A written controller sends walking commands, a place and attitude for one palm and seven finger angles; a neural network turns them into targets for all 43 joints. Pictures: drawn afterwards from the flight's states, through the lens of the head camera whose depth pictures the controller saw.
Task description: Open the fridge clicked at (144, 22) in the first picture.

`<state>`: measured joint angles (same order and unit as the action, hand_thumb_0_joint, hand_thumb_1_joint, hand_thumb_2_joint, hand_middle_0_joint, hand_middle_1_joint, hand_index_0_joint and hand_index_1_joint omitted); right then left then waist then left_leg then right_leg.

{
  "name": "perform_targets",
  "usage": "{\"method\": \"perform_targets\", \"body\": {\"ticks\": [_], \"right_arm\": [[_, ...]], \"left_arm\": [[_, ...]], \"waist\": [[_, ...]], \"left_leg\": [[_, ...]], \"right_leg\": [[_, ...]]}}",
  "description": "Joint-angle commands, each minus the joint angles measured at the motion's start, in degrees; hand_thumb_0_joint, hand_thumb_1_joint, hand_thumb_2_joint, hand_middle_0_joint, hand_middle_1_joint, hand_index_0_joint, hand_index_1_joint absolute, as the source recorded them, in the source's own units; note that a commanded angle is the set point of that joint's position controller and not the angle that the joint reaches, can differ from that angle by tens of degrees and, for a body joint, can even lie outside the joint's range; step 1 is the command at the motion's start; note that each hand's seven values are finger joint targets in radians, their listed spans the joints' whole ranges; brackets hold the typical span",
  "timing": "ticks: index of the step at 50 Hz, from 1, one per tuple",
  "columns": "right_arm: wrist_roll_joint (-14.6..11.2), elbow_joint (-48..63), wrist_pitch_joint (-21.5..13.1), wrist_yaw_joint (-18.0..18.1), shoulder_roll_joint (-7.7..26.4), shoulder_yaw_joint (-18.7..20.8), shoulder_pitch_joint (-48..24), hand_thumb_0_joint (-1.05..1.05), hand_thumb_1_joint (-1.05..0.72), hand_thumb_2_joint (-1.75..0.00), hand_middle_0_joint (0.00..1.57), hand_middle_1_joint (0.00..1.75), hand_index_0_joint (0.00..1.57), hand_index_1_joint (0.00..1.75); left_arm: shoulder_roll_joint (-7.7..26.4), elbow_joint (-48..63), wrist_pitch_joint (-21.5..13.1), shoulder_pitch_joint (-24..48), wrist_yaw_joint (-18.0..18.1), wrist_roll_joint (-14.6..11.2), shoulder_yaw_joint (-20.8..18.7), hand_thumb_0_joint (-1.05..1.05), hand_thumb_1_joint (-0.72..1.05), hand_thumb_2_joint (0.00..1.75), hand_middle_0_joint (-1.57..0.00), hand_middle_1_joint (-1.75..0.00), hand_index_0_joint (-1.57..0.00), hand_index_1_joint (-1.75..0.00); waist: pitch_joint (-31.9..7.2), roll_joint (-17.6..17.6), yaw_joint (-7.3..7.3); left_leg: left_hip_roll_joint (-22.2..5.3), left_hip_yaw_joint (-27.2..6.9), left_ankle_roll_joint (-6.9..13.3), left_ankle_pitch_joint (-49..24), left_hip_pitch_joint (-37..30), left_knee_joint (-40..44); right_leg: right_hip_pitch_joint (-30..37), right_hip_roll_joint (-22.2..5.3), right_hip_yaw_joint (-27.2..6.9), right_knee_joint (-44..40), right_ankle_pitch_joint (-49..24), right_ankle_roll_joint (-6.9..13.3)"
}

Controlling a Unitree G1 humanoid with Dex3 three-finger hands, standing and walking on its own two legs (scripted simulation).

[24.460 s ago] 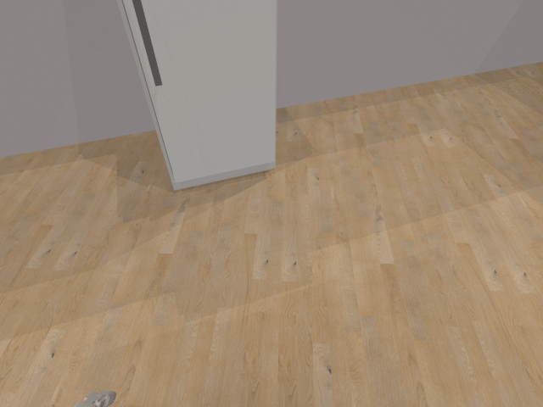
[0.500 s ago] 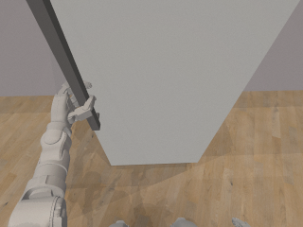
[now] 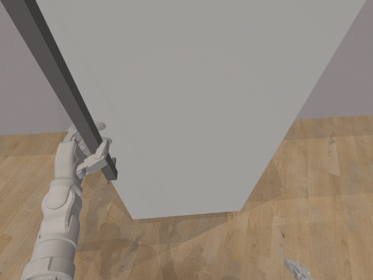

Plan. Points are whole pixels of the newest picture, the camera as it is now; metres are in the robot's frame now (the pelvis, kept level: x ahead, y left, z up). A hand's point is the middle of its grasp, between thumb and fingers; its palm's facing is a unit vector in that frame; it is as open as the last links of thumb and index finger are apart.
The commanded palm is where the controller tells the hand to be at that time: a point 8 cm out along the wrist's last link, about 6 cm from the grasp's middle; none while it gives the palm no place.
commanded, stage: pull the door a little, standing still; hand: left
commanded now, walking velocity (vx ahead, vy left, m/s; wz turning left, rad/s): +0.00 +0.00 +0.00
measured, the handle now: (83, 109) +0.42 +0.21 +0.14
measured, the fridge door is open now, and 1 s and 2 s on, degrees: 0 16 38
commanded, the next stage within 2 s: walk backward, drawing the door open in 0.38 s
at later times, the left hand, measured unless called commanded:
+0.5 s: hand (101, 185) +0.29 +0.17 +0.07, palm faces +0.01 -1.00 +0.02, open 6.5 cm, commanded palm +0.28 +0.22 +0.07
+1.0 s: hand (110, 211) +0.24 +0.14 +0.06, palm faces +0.11 -0.99 -0.12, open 6.2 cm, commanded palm +0.21 +0.19 +0.07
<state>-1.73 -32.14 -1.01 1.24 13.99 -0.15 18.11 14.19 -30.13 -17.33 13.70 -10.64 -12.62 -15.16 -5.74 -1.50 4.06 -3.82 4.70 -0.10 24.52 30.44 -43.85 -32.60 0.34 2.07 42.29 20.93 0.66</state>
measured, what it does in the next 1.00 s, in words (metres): lifts its left foot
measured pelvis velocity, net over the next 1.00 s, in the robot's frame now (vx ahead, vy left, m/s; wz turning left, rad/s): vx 0.05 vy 0.02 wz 0.07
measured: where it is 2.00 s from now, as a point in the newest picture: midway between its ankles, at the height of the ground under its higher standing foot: outside the picture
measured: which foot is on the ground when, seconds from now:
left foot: down 0.00-0.78, up 0.80-1.00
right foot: down 0.00-1.00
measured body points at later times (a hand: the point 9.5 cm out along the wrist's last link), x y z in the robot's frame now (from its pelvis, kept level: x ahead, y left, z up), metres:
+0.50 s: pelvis +0.06 +0.02 +0.01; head +0.10 +0.02 +0.46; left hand +0.29 +0.22 +0.07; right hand +0.19 -0.22 -0.08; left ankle -0.03 +0.13 -0.70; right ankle +0.00 -0.10 -0.70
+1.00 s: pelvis +0.05 +0.02 +0.02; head +0.05 -0.01 +0.47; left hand +0.23 +0.19 +0.07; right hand +0.25 -0.19 -0.06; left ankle +0.11 +0.14 -0.69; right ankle +0.05 -0.06 -0.71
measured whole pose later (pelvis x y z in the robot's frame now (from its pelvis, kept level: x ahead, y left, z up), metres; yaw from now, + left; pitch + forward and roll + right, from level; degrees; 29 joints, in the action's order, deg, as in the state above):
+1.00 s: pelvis +0.05 +0.02 +0.02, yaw +4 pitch -1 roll +0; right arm 1.3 -30.7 1.5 5.5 13.0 -2.5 9.4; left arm 4.6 7.4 -4.7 -25.4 3.3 -0.1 6.7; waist 0.9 -3.9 0.2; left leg -1.0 1.7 -0.2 13.0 23.9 -40.4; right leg -11.5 -0.5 9.5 29.9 17.2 3.0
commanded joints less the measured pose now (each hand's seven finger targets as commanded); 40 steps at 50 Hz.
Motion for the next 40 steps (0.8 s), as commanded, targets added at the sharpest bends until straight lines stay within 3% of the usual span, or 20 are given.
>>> {"method": "perform_targets", "body": {"ticks": [1, 4, 7, 14, 22, 24, 25, 26, 27, 28, 29, 30, 31, 32, 34, 36, 37, 38, 39, 40], "right_arm": [[0.2, 5.5, -3.2, 0.1, 7.3, 3.1, 1.0, 0.0, -0.9, -0.9, 0.2, 0.3, 0.2, 0.3], [0.3, 6.3, -3.4, -0.6, 6.9, 3.1, 0.7, 0.0, -0.9, -0.9, 0.2, 0.3, 0.2, 0.3], [0.4, 7.3, -3.3, -1.1, 6.8, 3.1, 0.2, 0.0, -0.9, -0.9, 0.2, 0.3, 0.2, 0.3], [0.5, 10.5, -3.3, -1.9, 5.7, 2.6, -2.3, 0.0, -0.9, -0.9, 0.2, 0.3, 0.2, 0.3], [0.4, 14.6, -4.5, -2.4, 4.4, 2.4, -6.2, 0.0, -0.9, -0.9, 0.2, 0.3, 0.2, 0.3], [0.5, 15.4, -5.2, -2.3, 4.3, 2.3, -6.7, 0.0, -0.9, -0.9, 0.2, 0.3, 0.2, 0.3], [0.4, 9.0, -3.7, 1.0, 6.5, 1.9, -3.6, 0.0, -0.9, -0.9, 0.2, 0.3, 0.2, 0.3], [1.0, 9.0, -3.2, 2.6, 4.8, 1.9, -4.4, 0.0, -0.9, -0.9, 0.2, 0.3, 0.2, 0.3], [1.2, 10.0, -3.2, 3.4, 5.7, 2.1, -4.1, 0.0, -0.9, -0.9, 0.2, 0.3, 0.2, 0.3], [1.4, 10.6, -2.8, 3.9, 5.2, 1.4, -4.4, 0.0, -0.9, -0.9, 0.2, 0.3, 0.2, 0.3], [1.7, 11.0, -2.3, 4.0, 6.0, 1.6, -3.4, 0.0, -0.9, -0.9, 0.2, 0.3, 0.2, 0.3], [2.5, 10.6, -2.1, 3.4, 6.0, 1.9, -2.4, 0.0, -0.9, -0.9, 0.2, 0.3, 0.2, 0.3], [4.1, 10.4, -2.1, 3.3, 6.0, 1.8, -5.3, 0.0, -0.9, -0.9, 0.2, 0.3, 0.2, 0.3], [4.3, 10.0, -1.8, 2.8, 6.2, 2.3, -5.7, 0.0, -0.9, -0.9, 0.2, 0.3, 0.2, 0.3], [4.2, 10.9, -1.2, 2.4, 4.6, 1.6, -6.6, 0.0, -0.9, -0.9, 0.2, 0.3, 0.2, 0.3], [3.3, 12.0, -0.9, 2.6, 4.5, 1.4, -8.0, 0.0, -0.9, -0.9, 0.2, 0.3, 0.2, 0.3], [3.0, 13.0, -0.6, 3.2, 4.7, 1.0, -10.0, 0.0, -0.9, -0.9, 0.2, 0.3, 0.2, 0.3], [2.8, 14.1, -0.9, 3.9, 4.2, 0.5, -12.1, 0.0, -0.9, -0.9, 0.2, 0.3, 0.2, 0.3], [2.4, 14.3, -1.5, 4.7, 2.7, -0.3, -12.9, 0.0, -0.9, -0.9, 0.2, 0.3, 0.2, 0.3], [2.2, 13.9, -2.1, 4.9, 1.8, -1.0, -12.9, 0.0, -0.9, -0.9, 0.2, 0.3, 0.2, 0.3]], "left_arm": [[7.6, 16.4, -5.0, 12.8, 0.8, -1.1, -0.8, 0.0, 0.9, 0.9, -0.45, -1.4, -0.45, -1.4], [6.6, 21.5, -5.1, 6.8, 1.7, 0.5, 1.4, 0.0, 0.9, 0.9, -0.45, -1.4, -0.45, -1.4], [5.5, 24.4, -4.4, 0.0, 1.9, 0.9, 3.0, 0.0, 0.9, 0.9, -0.45, -1.4, -0.45, -1.4], [3.0, 36.2, -2.8, -16.5, 1.8, 0.2, 5.0, 0.0, 0.9, 0.9, -0.45, -1.4, -0.45, -1.4], [-1.2, 55.7, -1.8, -44.9, 4.2, 0.2, 9.2, 0.0, 0.9, 0.9, -0.45, -1.4, -0.45, -1.4], [-1.3, 64.0, -2.2, -46.0, 5.9, 0.8, 10.8, 0.0, 0.9, 0.9, -0.45, -1.4, -0.45, -1.4], [13.1, 57.0, 0.4, -22.6, 10.7, 8.6, 2.8, 0.0, 0.9, 0.9, -0.45, -1.4, -0.45, -1.4], [4.4, 51.5, 3.1, -29.1, 12.4, 8.9, 7.8, 0.0, 0.9, 0.9, -0.45, -1.4, -0.45, -1.4], [4.2, 54.5, 4.2, -32.6, 13.3, 9.3, 9.0, 0.0, 0.9, 0.9, -0.45, -1.4, -0.45, -1.4], [-0.3, 52.1, 5.8, -39.5, 13.2, 10.1, 13.2, 0.0, 0.9, 0.9, -0.45, -1.4, -0.45, -1.4], [-0.7, 52.4, 6.8, -41.1, 13.1, 10.7, 14.8, 0.0, 0.9, 0.9, -0.45, -1.4, -0.45, -1.4], [-1.1, 52.0, 7.7, -41.9, 13.2, 11.3, 16.0, 0.0, 0.9, 0.9, -0.45, -1.4, -0.45, -1.4], [-2.5, 49.6, 9.0, -43.4, 12.9, 11.8, 17.8, 0.0, 0.9, 0.9, -0.45, -1.4, -0.45, -1.4], [-2.2, 50.9, 9.6, -42.6, 13.7, 12.5, 17.5, 0.0, 0.9, 0.9, -0.45, -1.4, -0.45, -1.4], [-2.7, 52.7, 10.8, -41.6, 15.0, 12.8, 18.4, 0.0, 0.9, 0.9, -0.45, -1.4, -0.45, -1.4], [-3.0, 51.5, 11.6, -44.1, 15.1, 12.3, 18.4, 0.0, 0.9, 0.9, -0.45, -1.4, -0.45, -1.4], [-1.7, 53.2, 11.4, -43.2, 14.9, 12.1, 17.5, 0.0, 0.9, 0.9, -0.45, -1.4, -0.45, -1.4], [-1.1, 54.5, 10.7, -42.4, 14.8, 10.9, 16.0, 0.0, 0.9, 0.9, -0.45, -1.4, -0.45, -1.4], [-2.0, 49.8, 10.3, -42.9, 14.9, 10.2, 15.6, 0.0, 0.9, 0.9, -0.45, -1.4, -0.45, -1.4], [-1.2, 47.1, 9.8, -42.0, 15.3, 10.8, 14.4, 0.0, 0.9, 0.9, -0.45, -1.4, -0.45, -1.4]], "waist": [[-19.6, -1.0, -2.61], [-22.3, -4.2, -3.79], [-22.4, -1.2, -4.54], [-20.6, -1.8, -6.4], [-12.4, -1.5, -7.47], [-11.6, -3.0, -6.54], [-10.9, -0.6, -2.42], [-9.1, 1.2, -1.7], [-9.1, 0.8, -1.78], [-8.4, -1.7, -1.3], [-8.2, -5.8, -0.79], [-8.2, -10.4, 0.12], [-3.6, -16.5, -0.21], [-3.8, -16.2, -1.45], [-3.4, -6.9, -1.6], [-5.0, 2.6, -2.77], [-5.6, 5.8, -4.1], [-5.1, 8.2, -5.35], [-1.3, 15.1, -6.26], [0.0, 19.4, -7.55]], "left_leg": [[3.0, -2.4, 0.9, -33.2, -7.8, 2.3], [2.6, -2.8, 0.6, -40.3, -11.2, 2.3], [2.3, -3.1, 0.8, -43.3, -11.7, 2.6], [2.2, -2.2, 1.0, -45.7, -11.8, 3.7], [2.4, -3.1, 0.2, -40.0, -10.5, 5.0], [2.7, -3.6, 0.1, -38.2, -10.6, 4.7], [2.4, -3.1, 2.1, -29.7, -16.5, 7.6], [2.7, -3.5, 1.9, -29.3, -17.6, 8.3], [2.6, -4.1, 2.0, -35.9, -18.0, 8.4], [1.4, -4.3, 2.1, -54.2, -21.7, 10.1], [0.1, -5.9, 1.9, -73.5, -29.0, 10.0], [-1.4, -8.4, 1.3, -85.6, -39.6, 10.3], [-4.8, -12.7, 0.0, -92.8, -41.5, 14.8], [-5.9, -12.5, 0.0, -94.5, -43.6, 11.8], [-4.2, -10.6, -0.9, -89.4, -39.9, 9.5], [-1.7, -9.1, -1.3, -76.4, -29.1, 6.5], [1.2, -7.6, -1.8, -57.7, -17.4, 2.9], [6.1, -5.6, -2.2, -26.6, -6.2, -2.5], [10.3, -5.0, -1.1, -0.2, 2.1, -7.5], [9.8, -6.2, 0.6, 5.3, 4.0, -12.9]], "right_leg": [[14.2, 1.2, -0.1, -1.2, -33.7, 0.0], [14.8, 0.8, 0.2, -0.6, -35.6, 0.2], [16.6, 0.8, 0.5, -0.7, -37.0, 0.4], [20.5, 0.3, 0.7, -1.4, -41.7, 0.5], [19.0, 0.7, 2.4, -2.6, -35.1, 1.0], [17.7, 0.6, 2.6, -2.3, -33.9, 1.0], [21.4, -3.8, -5.0, -8.8, -37.6, 1.3], [20.6, -6.0, -4.0, -10.3, -40.9, 1.3], [21.2, -5.7, -2.7, -9.0, -45.6, 0.7], [21.7, -4.3, 0.3, -5.1, -50.1, -0.6], [16.0, -1.4, 3.0, -1.2, -44.3, -2.2], [5.5, 1.4, 5.0, 1.3, -26.2, -2.7], [-2.1, 2.1, 4.9, 2.3, -1.8, -2.5], [-3.1, 1.9, 4.8, 0.7, 2.5, -1.8], [3.6, 2.8, 6.7, -8.8, -3.8, -1.2], [19.5, 1.6, 6.2, -16.6, -29.3, 0.4], [31.2, -2.2, 2.1, -16.7, -49.0, 2.9], [38.6, -9.3, -3.9, -15.4, -67.2, 6.6], [40.2, -15.0, -6.4, -15.9, -77.5, 8.4], [38.9, -17.2, -5.7, -15.7, -76.9, 8.0]]}}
